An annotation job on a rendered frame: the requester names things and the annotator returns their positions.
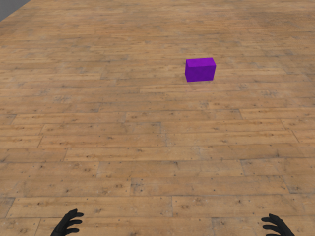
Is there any right robot hand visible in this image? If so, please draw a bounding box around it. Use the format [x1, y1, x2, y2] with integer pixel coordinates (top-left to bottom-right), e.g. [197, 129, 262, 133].
[261, 213, 295, 236]

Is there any left robot hand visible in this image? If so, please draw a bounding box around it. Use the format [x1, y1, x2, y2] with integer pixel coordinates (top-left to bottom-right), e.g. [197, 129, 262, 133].
[50, 208, 84, 236]

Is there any carton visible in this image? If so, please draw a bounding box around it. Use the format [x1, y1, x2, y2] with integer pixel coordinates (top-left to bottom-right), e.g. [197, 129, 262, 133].
[185, 57, 216, 83]

